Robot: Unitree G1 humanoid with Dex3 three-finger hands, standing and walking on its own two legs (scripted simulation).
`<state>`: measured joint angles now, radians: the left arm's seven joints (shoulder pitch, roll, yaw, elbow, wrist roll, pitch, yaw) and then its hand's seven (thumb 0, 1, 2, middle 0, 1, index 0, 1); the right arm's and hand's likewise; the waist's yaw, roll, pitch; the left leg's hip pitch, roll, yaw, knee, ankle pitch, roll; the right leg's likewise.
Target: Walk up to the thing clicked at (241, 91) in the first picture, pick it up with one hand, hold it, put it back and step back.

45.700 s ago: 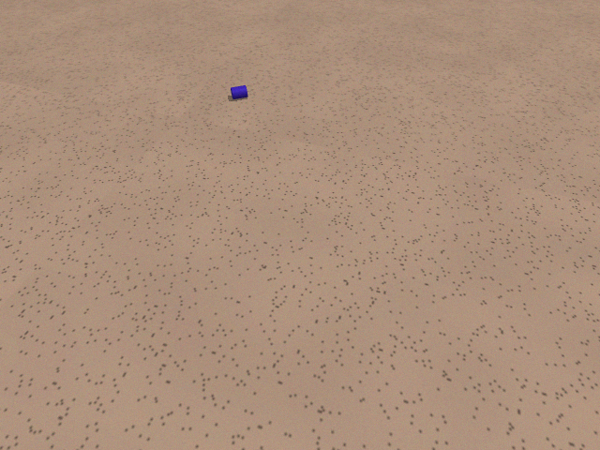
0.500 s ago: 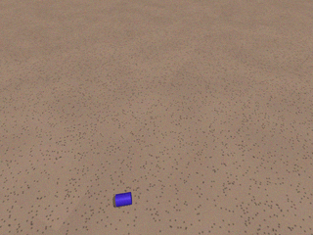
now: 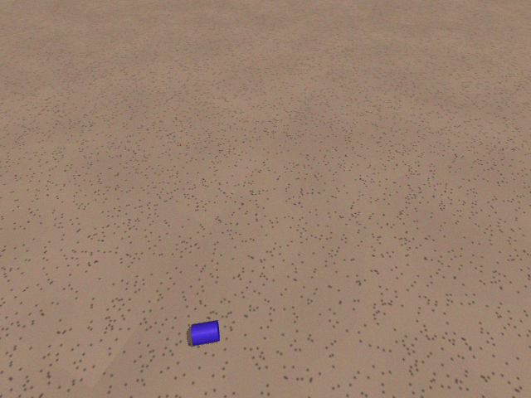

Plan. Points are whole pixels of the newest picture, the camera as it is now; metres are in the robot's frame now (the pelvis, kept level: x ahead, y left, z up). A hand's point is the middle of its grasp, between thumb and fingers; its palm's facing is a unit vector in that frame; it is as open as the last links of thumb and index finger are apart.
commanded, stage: stand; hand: left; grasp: from above
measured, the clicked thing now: (205, 332) +0.44 +0.24 -0.74
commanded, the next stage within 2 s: step back in 1.20 s
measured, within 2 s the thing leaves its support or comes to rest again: neither
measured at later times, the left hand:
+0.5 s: hand out of the picture +0.07 +0.24 -0.16, palm faces +0.01 -0.94 -0.34, open 7.4 cm
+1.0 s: hand out of the picture +0.08 +0.24 -0.15, palm faces +0.01 -0.94 -0.34, open 7.4 cm
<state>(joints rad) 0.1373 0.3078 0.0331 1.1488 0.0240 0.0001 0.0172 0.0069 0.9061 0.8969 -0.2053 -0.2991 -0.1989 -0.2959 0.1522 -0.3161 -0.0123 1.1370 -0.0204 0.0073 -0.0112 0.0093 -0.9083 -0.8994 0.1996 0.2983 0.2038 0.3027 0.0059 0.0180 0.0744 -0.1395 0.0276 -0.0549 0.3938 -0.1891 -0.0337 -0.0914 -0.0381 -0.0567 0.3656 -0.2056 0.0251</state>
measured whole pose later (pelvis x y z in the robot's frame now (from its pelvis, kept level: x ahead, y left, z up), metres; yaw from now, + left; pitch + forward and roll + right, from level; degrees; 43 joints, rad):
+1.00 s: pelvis +0.01 -0.01 +0.00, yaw +0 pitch -3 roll +0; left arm 0.11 0.32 0.03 1.14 0.02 -0.01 0.00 0.01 0.91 0.90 -0.20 -0.30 -0.20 -0.30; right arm 0.11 -0.34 0.00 1.14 -0.01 0.00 0.00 0.01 -0.91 -0.90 0.20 0.30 0.20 0.30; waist 0.00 0.02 0.05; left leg -0.11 0.03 -0.06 0.35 -0.18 -0.04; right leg -0.07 -0.03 -0.06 0.34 -0.21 0.02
